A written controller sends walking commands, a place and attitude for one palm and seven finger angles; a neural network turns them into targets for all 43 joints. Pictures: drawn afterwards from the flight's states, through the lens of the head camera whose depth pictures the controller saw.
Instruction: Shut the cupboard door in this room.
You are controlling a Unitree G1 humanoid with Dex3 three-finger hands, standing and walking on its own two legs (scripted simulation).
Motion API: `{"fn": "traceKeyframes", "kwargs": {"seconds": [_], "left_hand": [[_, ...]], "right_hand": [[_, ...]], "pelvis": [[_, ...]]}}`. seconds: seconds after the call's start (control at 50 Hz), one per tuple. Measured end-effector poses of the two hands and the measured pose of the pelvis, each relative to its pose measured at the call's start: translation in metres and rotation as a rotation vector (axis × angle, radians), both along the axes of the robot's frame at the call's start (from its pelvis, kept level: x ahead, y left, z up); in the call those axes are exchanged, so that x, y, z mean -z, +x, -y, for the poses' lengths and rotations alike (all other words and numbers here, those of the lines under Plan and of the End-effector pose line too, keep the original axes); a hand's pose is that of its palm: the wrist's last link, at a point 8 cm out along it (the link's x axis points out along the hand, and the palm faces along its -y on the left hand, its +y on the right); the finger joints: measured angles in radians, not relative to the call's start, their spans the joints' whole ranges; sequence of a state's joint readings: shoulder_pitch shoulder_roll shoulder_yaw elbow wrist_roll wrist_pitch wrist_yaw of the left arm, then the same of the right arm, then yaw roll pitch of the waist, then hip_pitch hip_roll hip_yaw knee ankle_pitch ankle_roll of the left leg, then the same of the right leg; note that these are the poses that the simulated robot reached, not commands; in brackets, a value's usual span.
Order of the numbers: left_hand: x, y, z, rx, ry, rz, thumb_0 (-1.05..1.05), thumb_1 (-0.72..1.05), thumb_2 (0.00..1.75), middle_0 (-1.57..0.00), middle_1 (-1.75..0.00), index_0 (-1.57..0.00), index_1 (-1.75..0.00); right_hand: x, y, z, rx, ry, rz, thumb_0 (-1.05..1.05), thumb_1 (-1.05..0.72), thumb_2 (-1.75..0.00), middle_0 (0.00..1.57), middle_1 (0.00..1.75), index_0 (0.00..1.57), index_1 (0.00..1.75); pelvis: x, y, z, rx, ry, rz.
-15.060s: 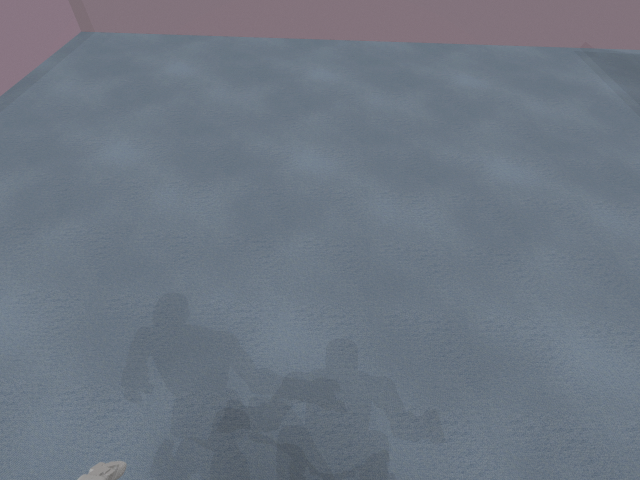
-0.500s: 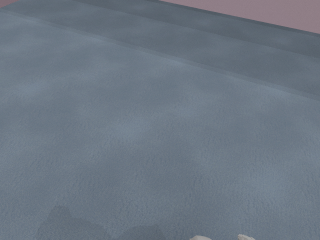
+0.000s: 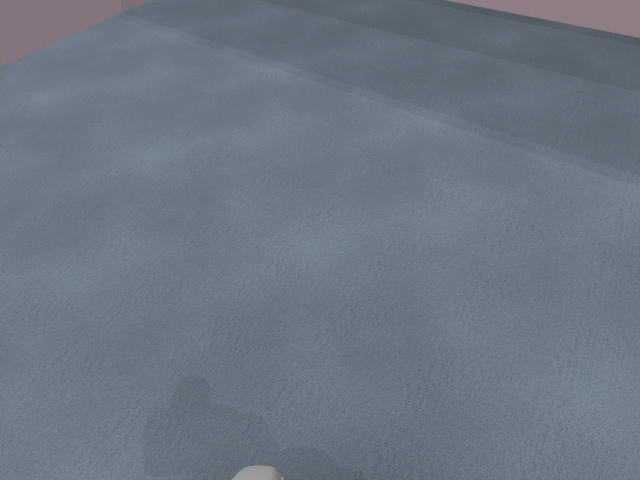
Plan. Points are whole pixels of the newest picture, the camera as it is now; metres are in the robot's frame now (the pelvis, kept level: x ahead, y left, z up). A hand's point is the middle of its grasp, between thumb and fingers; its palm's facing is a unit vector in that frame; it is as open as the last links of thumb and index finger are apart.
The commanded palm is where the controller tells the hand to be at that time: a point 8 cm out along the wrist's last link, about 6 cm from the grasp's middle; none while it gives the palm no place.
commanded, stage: turn or walk to find it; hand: left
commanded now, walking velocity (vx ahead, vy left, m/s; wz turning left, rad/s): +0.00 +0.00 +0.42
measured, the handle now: out of the picture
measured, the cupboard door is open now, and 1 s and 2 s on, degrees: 88 88 88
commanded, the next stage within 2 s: none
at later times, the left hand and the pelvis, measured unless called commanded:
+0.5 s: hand out of the picture +0.01 +0.25 -0.16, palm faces +0.23 -0.94 -0.27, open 7.4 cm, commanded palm none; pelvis -0.03 +0.03 +0.00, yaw +11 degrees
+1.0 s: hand out of the picture -0.10 +0.20 -0.17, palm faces +0.45 -0.86 -0.25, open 7.4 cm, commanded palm none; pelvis -0.05 +0.01 -0.01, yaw +25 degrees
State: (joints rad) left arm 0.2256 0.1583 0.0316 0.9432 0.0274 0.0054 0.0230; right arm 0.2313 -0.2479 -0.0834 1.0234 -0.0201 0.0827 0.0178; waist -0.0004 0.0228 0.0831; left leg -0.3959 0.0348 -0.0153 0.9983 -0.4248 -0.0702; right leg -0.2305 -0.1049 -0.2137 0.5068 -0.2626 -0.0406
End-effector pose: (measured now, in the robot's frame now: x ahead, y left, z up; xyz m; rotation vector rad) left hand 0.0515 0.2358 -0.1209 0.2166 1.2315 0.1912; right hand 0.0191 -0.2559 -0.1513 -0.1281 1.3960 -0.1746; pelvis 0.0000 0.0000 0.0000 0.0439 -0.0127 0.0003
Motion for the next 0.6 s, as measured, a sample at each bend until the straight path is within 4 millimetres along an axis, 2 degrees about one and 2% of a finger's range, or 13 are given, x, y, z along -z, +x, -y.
{"fn": "traceKeyframes", "kwargs": {"seconds": [0.08,0.18,0.24,0.34,0.42,0.5,0.6], "left_hand": [[0.011,-0.03,-0.017,-0.062,-0.013,-0.044,0.01,0.91,0.9,-0.21,-0.3,-0.2,-0.3],[0.035,-0.067,-0.05,-0.149,-0.03,-0.091,0.01,0.91,0.9,-0.21,-0.3,-0.2,-0.3],[0.036,-0.08,-0.063,-0.179,-0.026,-0.126,0.01,0.91,0.9,-0.21,-0.3,-0.2,-0.3],[0.023,-0.078,-0.072,-0.207,-0.025,-0.079,0.01,0.91,0.9,-0.2,-0.3,-0.2,-0.3],[0.015,-0.068,-0.07,-0.211,-0.014,-0.027,0.01,0.91,0.9,-0.2,-0.3,-0.2,-0.3],[0.009,-0.055,-0.059,-0.207,0.002,0.021,0.01,0.91,0.9,-0.2,-0.3,-0.2,-0.3],[0.004,-0.049,-0.035,-0.209,0.035,0.085,0.01,0.91,0.9,-0.2,-0.3,-0.2,-0.3]], "right_hand": [[-0.004,0.023,-0.013,-0.066,-0.019,0.032,0.0,-0.91,-0.9,0.2,0.3,0.19,0.3],[-0.008,0.061,-0.041,-0.156,-0.053,0.147,0.0,-0.91,-0.9,0.2,0.3,0.19,0.3],[-0.018,0.074,-0.057,-0.191,-0.057,0.197,0.0,-0.91,-0.9,0.2,0.3,0.19,0.3],[-0.026,0.082,-0.073,-0.234,-0.043,0.216,0.0,-0.91,-0.9,0.2,0.3,0.2,0.3],[-0.024,0.083,-0.075,-0.248,-0.021,0.218,0.0,-0.91,-0.9,0.21,0.3,0.2,0.3],[-0.015,0.077,-0.065,-0.25,0.0,0.199,0.0,-0.91,-0.9,0.21,0.3,0.2,0.3],[0.007,0.069,-0.041,-0.251,0.029,0.156,0.0,-0.91,-0.9,0.21,0.3,0.2,0.3]], "pelvis": [[0.003,-0.005,-0.01,-0.037,-0.013,-0.005],[0.016,-0.013,-0.032,-0.085,-0.037,-0.002],[0.013,-0.016,-0.038,-0.098,-0.038,0.008],[0.003,-0.02,-0.042,-0.134,-0.049,0.009],[0.001,-0.022,-0.039,-0.16,-0.046,0.007],[0.003,-0.025,-0.028,-0.19,-0.037,0.005],[0.012,-0.027,-0.007,-0.233,-0.027,0.004]]}}
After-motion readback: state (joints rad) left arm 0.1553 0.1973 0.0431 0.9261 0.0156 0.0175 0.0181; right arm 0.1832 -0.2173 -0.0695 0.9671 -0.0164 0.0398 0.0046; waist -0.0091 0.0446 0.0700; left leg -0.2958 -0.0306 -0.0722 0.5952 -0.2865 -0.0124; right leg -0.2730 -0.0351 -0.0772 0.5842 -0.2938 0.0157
